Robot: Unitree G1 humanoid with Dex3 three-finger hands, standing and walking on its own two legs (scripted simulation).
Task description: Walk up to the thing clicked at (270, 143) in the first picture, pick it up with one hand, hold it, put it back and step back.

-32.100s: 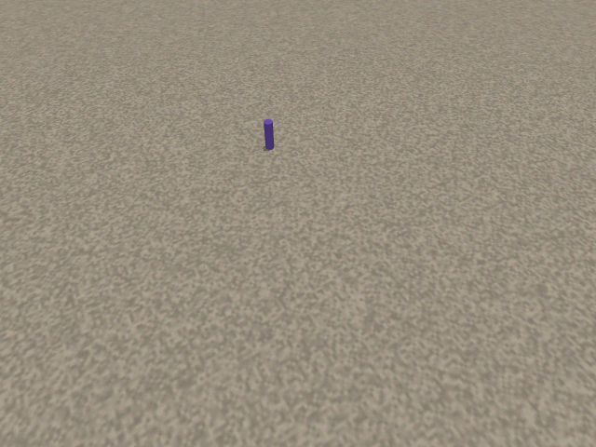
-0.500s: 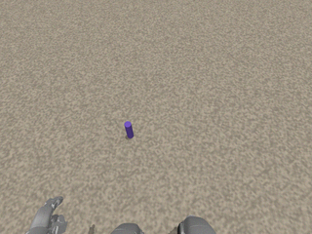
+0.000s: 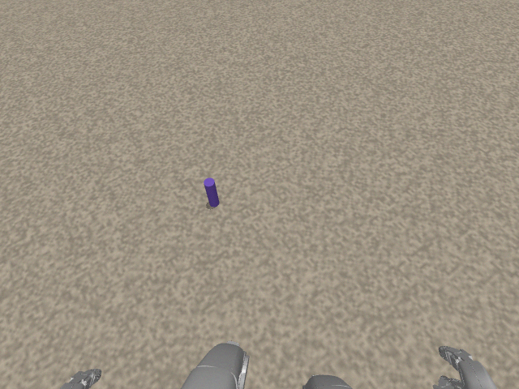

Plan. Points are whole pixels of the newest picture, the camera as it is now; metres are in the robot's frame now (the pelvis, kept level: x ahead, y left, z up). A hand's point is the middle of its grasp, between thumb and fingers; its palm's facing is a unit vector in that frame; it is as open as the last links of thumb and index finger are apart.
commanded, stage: step back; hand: left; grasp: from the side
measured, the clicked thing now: (211, 193) +0.88 +0.26 -0.68
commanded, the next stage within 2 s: stand in 1.40 s
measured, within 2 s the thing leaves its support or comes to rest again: neither
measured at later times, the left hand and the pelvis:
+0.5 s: hand out of the picture -0.09 +0.28 -0.15, palm faces -0.02 -0.93 -0.36, open 7.4 cm; pelvis -0.15 +0.01 +0.00, yaw -1 degrees
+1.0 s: hand out of the picture -0.08 +0.29 -0.14, palm faces +0.00 -0.93 -0.37, open 7.4 cm; pelvis -0.15 +0.01 +0.01, yaw +1 degrees
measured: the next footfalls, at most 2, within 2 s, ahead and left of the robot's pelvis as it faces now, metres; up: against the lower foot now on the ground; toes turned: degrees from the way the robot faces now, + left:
left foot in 0.18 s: -0.08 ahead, +0.12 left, +0.00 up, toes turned +0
right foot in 0.52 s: -0.15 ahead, -0.13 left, +0.00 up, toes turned +2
